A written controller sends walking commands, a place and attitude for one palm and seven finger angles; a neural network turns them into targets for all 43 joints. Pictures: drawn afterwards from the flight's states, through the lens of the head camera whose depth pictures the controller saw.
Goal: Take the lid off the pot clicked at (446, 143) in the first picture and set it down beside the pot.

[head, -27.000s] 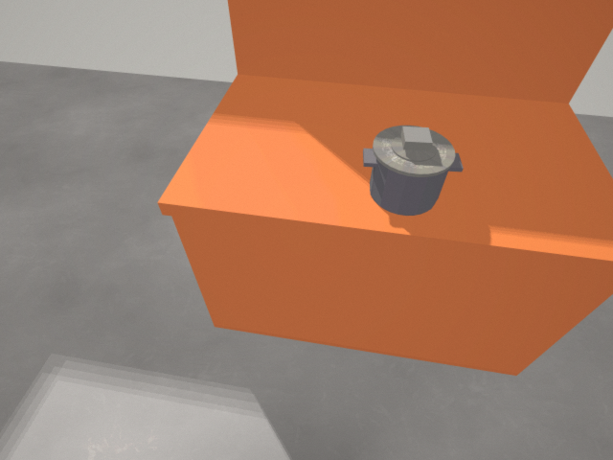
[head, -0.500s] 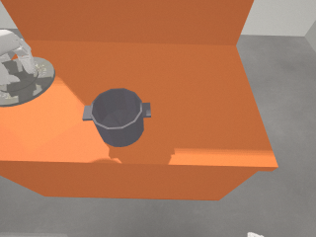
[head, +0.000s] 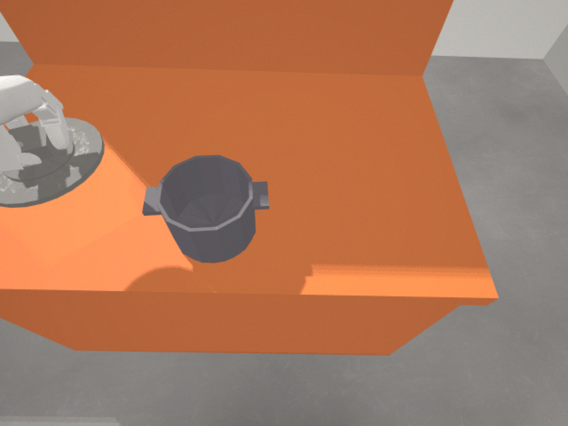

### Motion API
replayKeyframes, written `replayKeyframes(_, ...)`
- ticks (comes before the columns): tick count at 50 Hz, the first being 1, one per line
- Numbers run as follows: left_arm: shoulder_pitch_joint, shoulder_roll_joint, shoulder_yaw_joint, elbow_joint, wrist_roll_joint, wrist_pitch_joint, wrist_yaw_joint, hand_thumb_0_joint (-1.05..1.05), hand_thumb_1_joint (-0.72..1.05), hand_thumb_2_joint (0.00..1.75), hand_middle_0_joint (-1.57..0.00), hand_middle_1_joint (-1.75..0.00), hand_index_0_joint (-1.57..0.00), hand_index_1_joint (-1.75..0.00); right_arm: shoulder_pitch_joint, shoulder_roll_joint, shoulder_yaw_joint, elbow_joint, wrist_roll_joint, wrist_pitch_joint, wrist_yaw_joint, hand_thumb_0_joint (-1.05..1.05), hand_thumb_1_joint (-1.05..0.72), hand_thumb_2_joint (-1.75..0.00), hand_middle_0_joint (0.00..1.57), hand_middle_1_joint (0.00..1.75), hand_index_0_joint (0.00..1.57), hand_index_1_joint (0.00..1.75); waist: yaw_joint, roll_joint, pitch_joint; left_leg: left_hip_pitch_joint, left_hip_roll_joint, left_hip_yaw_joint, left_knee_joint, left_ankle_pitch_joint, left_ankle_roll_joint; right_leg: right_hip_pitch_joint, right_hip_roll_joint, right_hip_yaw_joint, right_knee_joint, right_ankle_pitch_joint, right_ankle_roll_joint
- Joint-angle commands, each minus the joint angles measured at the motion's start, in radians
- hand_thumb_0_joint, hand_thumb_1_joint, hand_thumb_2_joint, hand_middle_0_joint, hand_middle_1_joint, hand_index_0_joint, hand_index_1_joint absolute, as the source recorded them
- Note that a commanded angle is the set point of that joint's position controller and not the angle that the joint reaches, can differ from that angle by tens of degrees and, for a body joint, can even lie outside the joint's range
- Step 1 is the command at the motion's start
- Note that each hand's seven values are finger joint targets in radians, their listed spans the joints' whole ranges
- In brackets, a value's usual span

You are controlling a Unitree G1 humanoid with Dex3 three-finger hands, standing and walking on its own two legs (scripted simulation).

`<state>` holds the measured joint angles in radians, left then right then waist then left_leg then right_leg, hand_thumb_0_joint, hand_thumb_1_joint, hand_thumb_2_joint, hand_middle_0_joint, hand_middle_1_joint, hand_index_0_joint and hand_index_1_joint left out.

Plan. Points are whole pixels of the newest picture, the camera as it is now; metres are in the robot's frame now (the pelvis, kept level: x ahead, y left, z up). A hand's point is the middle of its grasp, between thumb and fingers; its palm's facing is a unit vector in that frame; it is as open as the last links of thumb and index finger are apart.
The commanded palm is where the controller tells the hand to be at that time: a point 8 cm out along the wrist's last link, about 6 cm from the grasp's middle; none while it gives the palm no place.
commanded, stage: lower the lid onto the table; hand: left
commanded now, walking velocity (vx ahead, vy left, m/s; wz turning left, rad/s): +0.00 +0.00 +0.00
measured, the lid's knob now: (28, 143) +0.46 +0.36 +0.12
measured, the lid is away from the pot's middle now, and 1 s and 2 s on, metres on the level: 0.22 0.23 0.24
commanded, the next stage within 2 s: none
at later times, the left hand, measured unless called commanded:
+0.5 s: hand (25, 164) +0.42 +0.35 +0.12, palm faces -0.43 -0.11 -0.90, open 6.7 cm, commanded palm +0.45 +0.35 +0.18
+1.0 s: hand (35, 186) +0.41 +0.35 +0.08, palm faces -0.47 -0.10 -0.88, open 6.6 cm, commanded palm +0.45 +0.35 +0.14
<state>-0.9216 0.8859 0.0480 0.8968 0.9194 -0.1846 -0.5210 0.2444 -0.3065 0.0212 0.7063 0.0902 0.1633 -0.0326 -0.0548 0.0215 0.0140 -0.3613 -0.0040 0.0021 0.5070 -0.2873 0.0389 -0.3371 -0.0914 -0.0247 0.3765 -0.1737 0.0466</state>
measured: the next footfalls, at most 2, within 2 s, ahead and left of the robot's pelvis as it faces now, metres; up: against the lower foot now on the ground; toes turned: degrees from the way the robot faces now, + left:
none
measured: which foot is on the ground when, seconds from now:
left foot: down 0.00-1.00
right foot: down 0.00-1.00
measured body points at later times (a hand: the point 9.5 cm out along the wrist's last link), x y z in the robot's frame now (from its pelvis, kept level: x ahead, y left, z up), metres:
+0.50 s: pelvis +0.00 +0.00 +0.00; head +0.07 +0.01 +0.44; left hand +0.44 +0.35 +0.17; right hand +0.04 -0.28 -0.12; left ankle -0.03 +0.09 -0.74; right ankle +0.00 -0.19 -0.74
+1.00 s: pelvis -0.01 +0.01 -0.01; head +0.06 +0.02 +0.44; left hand +0.43 +0.35 +0.13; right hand +0.03 -0.28 -0.13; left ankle -0.03 +0.09 -0.74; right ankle +0.00 -0.19 -0.74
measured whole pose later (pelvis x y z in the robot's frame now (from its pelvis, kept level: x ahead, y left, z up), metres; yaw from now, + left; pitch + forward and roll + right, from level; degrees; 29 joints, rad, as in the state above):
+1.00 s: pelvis -0.01 +0.01 -0.01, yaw -1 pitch +10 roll -2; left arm -0.86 0.88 0.04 1.02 0.96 -0.24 -0.43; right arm 0.28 -0.31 0.02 0.73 0.10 0.14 -0.07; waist -0.08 0.01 -0.01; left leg -0.45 0.01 0.02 0.59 -0.31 0.05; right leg -0.42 -0.08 0.00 0.44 -0.19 0.04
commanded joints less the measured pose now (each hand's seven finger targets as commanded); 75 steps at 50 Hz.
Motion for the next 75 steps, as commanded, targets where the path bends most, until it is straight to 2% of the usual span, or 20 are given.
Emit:
replayKeyframes(1, -0.516, 0.393, 0.12, -0.174, -0.023, 0.002, 0.071, 0.0, 0.52, 1.14, -0.69, -0.92, -0.89, -1.05, 0.058, -0.175, -0.054, -0.073, 0.001, -0.025, -0.023, 0.0, -0.9, -0.9, 0.2, 0.3, 0.2, 0.3, -0.004, 0.126, -0.452, 0.265, 0.0, -0.01, -0.016, 0.548, 0.034, 0.116, 0.084, -0.063, 0.023, 0.301, -0.079)
replayKeyframes(4, -0.502, 0.372, 0.084, -0.141, 0.005, 0.011, 0.08, 0.0, 0.52, 1.14, -0.69, -0.92, -0.89, -1.05, 0.067, -0.179, -0.051, -0.067, 0.004, -0.03, -0.023, 0.0, -0.9, -0.9, 0.2, 0.3, 0.2, 0.3, -0.006, 0.117, -0.391, 0.235, -0.001, -0.006, -0.017, 0.499, 0.031, 0.087, 0.09, -0.063, 0.018, 0.279, -0.084)
replayKeyframes(11, -0.509, 0.396, 0.109, -0.189, -0.01, -0.009, 0.079, 0.0, 0.52, 1.14, -0.69, -0.92, -0.89, -1.05, 0.071, -0.181, -0.059, -0.073, -0.002, -0.032, -0.028, 0.0, -0.9, -0.9, 0.2, 0.3, 0.2, 0.3, -0.006, 0.15, -0.494, 0.28, 0.0, -0.005, 0.008, 0.556, 0.035, 0.109, 0.086, -0.054, 0.037, 0.315, -0.079)
replayKeyframes(17, -0.478, 0.388, 0.108, -0.152, -0.004, -0.021, 0.089, 0.0, 0.52, 1.14, -0.69, -0.92, -0.89, -1.05, 0.088, -0.187, -0.059, -0.057, 0.003, -0.03, -0.035, 0.0, -0.9, -0.9, 0.2, 0.3, 0.2, 0.3, -0.012, 0.115, -0.43, 0.253, 0.003, -0.006, 0.007, 0.513, 0.032, 0.063, 0.092, -0.062, 0.032, 0.268, -0.08)
replayKeyframes(20, -0.46, 0.424, 0.136, -0.153, 0.007, -0.031, 0.105, 0.0, 0.52, 1.14, -0.69, -0.92, -0.89, -1.05, 0.087, -0.189, -0.06, -0.061, -0.002, -0.036, -0.035, 0.0, -0.9, -0.9, 0.2, 0.3, 0.2, 0.3, -0.006, 0.133, -0.451, 0.247, -0.001, -0.005, 0.017, 0.54, 0.031, 0.073, 0.091, -0.054, 0.046, 0.296, -0.086)
replayKeyframes(25, -0.473, 0.404, 0.117, -0.165, 0.006, -0.034, 0.11, 0.0, 0.52, 1.14, -0.69, -0.92, -0.89, -1.05, 0.09, -0.191, -0.061, -0.059, 0.0, -0.035, -0.038, 0.0, -0.9, -0.9, 0.2, 0.3, 0.2, 0.3, -0.009, 0.163, -0.458, 0.248, 0.001, -0.004, 0.013, 0.516, 0.028, 0.059, 0.09, -0.055, 0.046, 0.272, -0.088)
replayKeyframes(30, -0.443, 0.446, 0.154, -0.139, 0.011, -0.044, 0.121, 0.0, 0.52, 1.14, -0.69, -0.92, -0.89, -1.05, 0.1, -0.194, -0.061, -0.058, -0.001, -0.038, -0.043, 0.0, -0.9, -0.9, 0.2, 0.3, 0.2, 0.3, -0.009, 0.141, -0.463, 0.23, 0.0, 0.0, 0.026, 0.504, 0.034, 0.062, 0.089, -0.05, 0.056, 0.284, -0.086)
replayKeyframes(38, -0.414, 0.388, 0.12, -0.116, 0.006, -0.051, 0.125, 0.0, 0.52, 1.14, -0.69, -0.92, -0.89, -1.05, 0.112, -0.192, -0.063, -0.048, 0.001, -0.037, -0.046, 0.0, -0.9, -0.9, 0.2, 0.3, 0.2, 0.3, -0.02, 0.141, -0.43, 0.225, 0.006, -0.006, 0.036, 0.49, 0.031, 0.012, 0.094, -0.057, 0.056, 0.238, -0.084)
replayKeyframes(41, -0.426, 0.381, 0.114, -0.155, 0.008, -0.057, 0.132, 0.0, 0.52, 1.14, -0.69, -0.92, -0.89, -1.05, 0.118, -0.191, -0.066, -0.048, -0.003, -0.038, -0.047, 0.0, -0.9, -0.9, 0.2, 0.3, 0.2, 0.3, -0.02, 0.166, -0.466, 0.261, 0.009, -0.013, 0.042, 0.549, 0.024, 0.001, 0.097, -0.058, 0.061, 0.239, -0.085)
replayKeyframes(48, -0.414, 0.374, 0.094, -0.087, 0.015, -0.057, 0.147, 0.0, 0.52, 1.14, -0.69, -0.92, -0.89, -1.05, 0.129, -0.197, -0.059, -0.041, 0.003, -0.049, -0.058, 0.0, -0.9, -0.9, 0.2, 0.3, 0.2, 0.3, -0.028, 0.114, -0.405, 0.185, 0.005, 0.0, 0.028, 0.377, 0.032, -0.018, 0.096, -0.053, 0.06, 0.17, -0.089)
replayKeyframes(50, -0.449, 0.418, 0.124, -0.155, 0.029, -0.07, 0.161, 0.0, 0.52, 1.14, -0.69, -0.92, -0.89, -1.05, 0.125, -0.201, -0.061, -0.044, -0.002, -0.052, -0.061, 0.0, -0.9, -0.9, 0.2, 0.3, 0.2, 0.3, -0.017, 0.185, -0.459, 0.225, 0.006, -0.007, 0.034, 0.438, 0.023, -0.014, 0.094, -0.047, 0.068, 0.193, -0.096)
replayKeyframes(53, -0.409, 0.383, 0.105, -0.088, 0.024, -0.075, 0.168, 0.0, 0.52, 1.14, -0.69, -0.92, -0.89, -1.05, 0.138, -0.193, -0.055, -0.039, 0.001, -0.061, -0.069, 0.0, -0.9, -0.9, 0.2, 0.3, 0.2, 0.3, -0.03, 0.141, -0.445, 0.212, 0.01, -0.006, 0.043, 0.426, 0.028, -0.026, 0.096, -0.051, 0.069, 0.184, -0.088)
replayKeyframes(55, -0.408, 0.426, 0.135, -0.085, 0.02, -0.075, 0.173, 0.0, 0.52, 1.14, -0.69, -0.92, -0.89, -1.05, 0.137, -0.201, -0.054, -0.042, 0.001, -0.064, -0.073, 0.0, -0.9, -0.9, 0.2, 0.3, 0.2, 0.3, -0.026, 0.123, -0.451, 0.19, 0.005, -0.001, 0.04, 0.409, 0.032, -0.008, 0.093, -0.042, 0.072, 0.201, -0.09)
replayKeyframes(58, -0.429, 0.362, 0.079, -0.099, 0.024, -0.07, 0.176, 0.0, 0.52, 1.14, -0.69, -0.92, -0.89, -1.05, 0.143, -0.197, -0.057, -0.032, 0.003, -0.068, -0.072, 0.0, -0.9, -0.9, 0.2, 0.3, 0.2, 0.3, -0.034, 0.179, -0.425, 0.205, 0.013, -0.002, 0.038, 0.405, 0.026, -0.053, 0.093, -0.049, 0.069, 0.171, -0.09)
replayKeyframes(60, -0.406, 0.422, 0.129, -0.098, 0.039, -0.082, 0.185, 0.0, 0.52, 1.14, -0.69, -0.92, -0.89, -1.05, 0.151, -0.205, -0.056, -0.033, 0.0, -0.07, -0.073, 0.0, -0.9, -0.9, 0.2, 0.3, 0.2, 0.3, -0.021, 0.164, -0.451, 0.214, 0.012, -0.009, 0.051, 0.468, 0.021, -0.041, 0.096, -0.048, 0.079, 0.198, -0.094)
replayKeyframes(62, -0.379, 0.416, 0.127, -0.06, 0.04, -0.08, 0.186, 0.0, 0.52, 1.14, -0.69, -0.92, -0.89, -1.05, 0.158, -0.201, -0.053, -0.035, 0.0, -0.068, -0.075, 0.0, -0.9, -0.9, 0.2, 0.3, 0.2, 0.3, -0.026, 0.127, -0.452, 0.182, 0.008, -0.006, 0.058, 0.448, 0.026, -0.03, 0.096, -0.045, 0.087, 0.21, -0.089)
replayKeyframes(68, -0.372, 0.358, 0.094, -0.052, 0.037, -0.078, 0.182, 0.0, 0.52, 1.14, -0.69, -0.92, -0.89, -1.05, 0.165, -0.198, -0.064, -0.03, -0.004, -0.061, -0.069, 0.0, -0.9, -0.9, 0.2, 0.3, 0.2, 0.3, -0.034, 0.168, -0.445, 0.213, 0.016, -0.013, 0.077, 0.528, 0.013, -0.091, 0.1, -0.053, 0.091, 0.199, -0.088)
replayKeyframes(71, -0.345, 0.402, 0.13, -0.033, 0.04, -0.085, 0.188, 0.0, 0.52, 1.14, -0.69, -0.92, -0.89, -1.05, 0.178, -0.202, -0.063, -0.03, -0.005, -0.059, -0.069, 0.0, -0.9, -0.9, 0.2, 0.3, 0.2, 0.3, -0.032, 0.134, -0.47, 0.193, 0.011, -0.009, 0.092, 0.544, 0.02, -0.071, 0.102, -0.045, 0.106, 0.229, -0.085)
replayKeyframes(73, -0.373, 0.367, 0.101, -0.051, 0.037, -0.085, 0.185, 0.0, 0.52, 1.14, -0.69, -0.92, -0.89, -1.05, 0.174, -0.201, -0.065, -0.026, -0.005, -0.056, -0.069, 0.0, -0.9, -0.9, 0.2, 0.3, 0.2, 0.3, -0.039, 0.144, -0.457, 0.19, 0.015, -0.009, 0.087, 0.508, 0.018, -0.093, 0.099, -0.05, 0.102, 0.204, -0.086)
replayKeyframes(75, -0.387, 0.399, 0.125, -0.098, 0.042, -0.096, 0.194, 0.0, 0.52, 1.14, -0.69, -0.92, -0.89, -1.05, 0.177, -0.206, -0.07, -0.027, -0.008, -0.056, -0.069, 0.0, -0.9, -0.9, 0.2, 0.3, 0.2, 0.3, -0.032, 0.182, -0.495, 0.229, 0.018, -0.015, 0.096, 0.57, 0.01, -0.102, 0.1, -0.048, 0.108, 0.22, -0.09)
